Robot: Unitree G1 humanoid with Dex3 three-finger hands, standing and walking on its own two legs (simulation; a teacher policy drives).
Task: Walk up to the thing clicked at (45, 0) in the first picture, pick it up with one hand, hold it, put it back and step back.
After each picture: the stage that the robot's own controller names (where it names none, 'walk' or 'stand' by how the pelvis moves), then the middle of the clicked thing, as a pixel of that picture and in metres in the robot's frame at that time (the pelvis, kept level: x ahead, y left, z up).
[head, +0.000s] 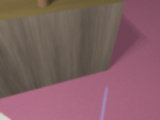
stand; out of the picture +0.99 +0.24 +0.10
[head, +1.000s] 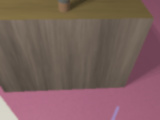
walk; out of the picture +0.93 +0.14 +0.11
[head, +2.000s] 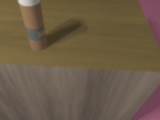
walk; (33, 21) +0.54 +0.22 +0.12
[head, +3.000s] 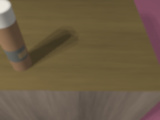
stand; (12, 41) +0.44 +0.24 +0.11
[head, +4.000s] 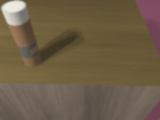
stand; (25, 38) +0.49 +0.22 +0.11
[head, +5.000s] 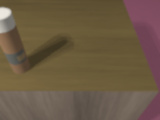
stand; (12, 45) +0.47 +0.26 +0.10
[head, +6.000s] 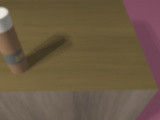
stand; (9, 45) +0.47 +0.25 +0.10
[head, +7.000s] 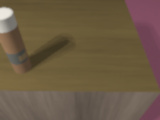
stand; (13, 45) +0.46 +0.26 +0.10
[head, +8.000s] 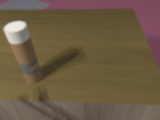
rise first; (26, 55) +0.44 +0.24 +0.11
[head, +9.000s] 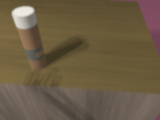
go down; (32, 41) +0.49 +0.22 +0.11
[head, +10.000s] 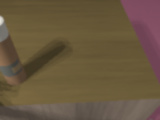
go down; (5, 55) +0.43 +0.23 +0.11
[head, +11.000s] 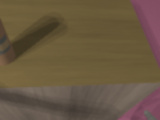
close in; out of the picture +0.45 +0.24 +0.14
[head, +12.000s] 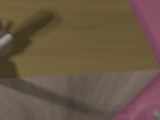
close; out of the picture +0.48 +0.25 +0.16
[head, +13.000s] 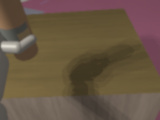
lift; (10, 16) +0.34 +0.17 +0.34
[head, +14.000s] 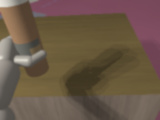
hold; (25, 33) +0.35 +0.16 +0.28
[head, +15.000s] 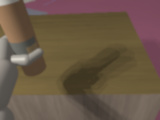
hold; (20, 32) +0.35 +0.18 +0.28
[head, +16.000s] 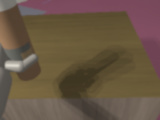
hold; (14, 37) +0.33 +0.18 +0.28
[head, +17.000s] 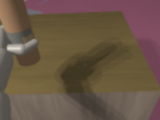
crouch; (17, 23) +0.38 +0.18 +0.29
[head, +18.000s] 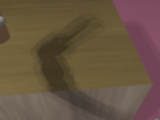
lower; out of the picture +0.46 +0.25 +0.30
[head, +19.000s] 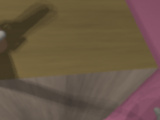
lower; out of the picture +0.49 +0.25 +0.16
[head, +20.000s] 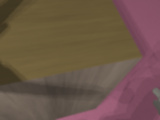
lower; out of the picture +0.54 +0.23 +0.17
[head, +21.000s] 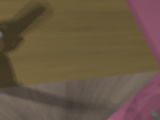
lower; out of the picture +0.49 +0.25 +0.16
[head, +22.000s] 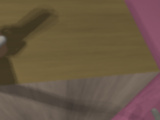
lower; out of the picture +0.48 +0.25 +0.16
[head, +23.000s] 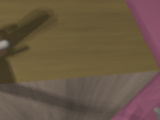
open; out of the picture +0.47 +0.25 +0.16
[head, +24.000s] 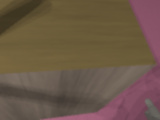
sink last; out of the picture +0.49 +0.25 +0.17
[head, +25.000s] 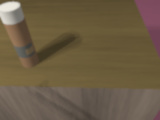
sink last; (21, 38) +0.48 +0.26 +0.14
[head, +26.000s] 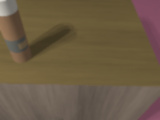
stand; (13, 31) +0.48 +0.25 +0.13
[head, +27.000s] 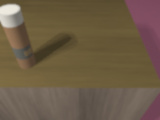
stand; (19, 40) +0.49 +0.25 +0.10
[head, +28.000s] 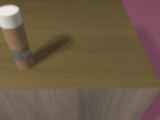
stand; (18, 41) +0.50 +0.23 +0.11
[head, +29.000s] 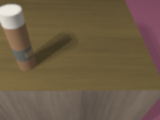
stand; (19, 41) +0.47 +0.24 +0.10
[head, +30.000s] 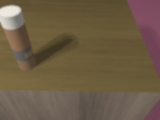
stand; (20, 42) +0.48 +0.24 +0.10
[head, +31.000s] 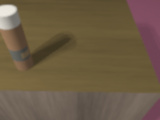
stand; (16, 42) +0.48 +0.25 +0.10
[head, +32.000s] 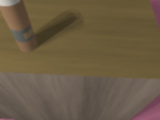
walk; (18, 20) +0.50 +0.23 +0.11
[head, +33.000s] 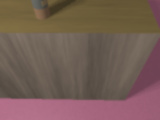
walk; out of the picture +0.72 +0.22 +0.12
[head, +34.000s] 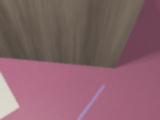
walk; out of the picture +1.06 +0.14 +0.13
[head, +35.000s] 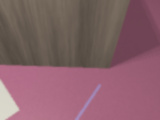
stand; out of the picture +1.12 +0.25 +0.13
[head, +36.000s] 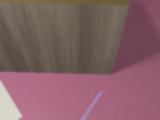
stand; out of the picture +1.11 +0.24 +0.10
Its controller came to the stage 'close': yes
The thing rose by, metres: 0.23
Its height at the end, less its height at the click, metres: +0.00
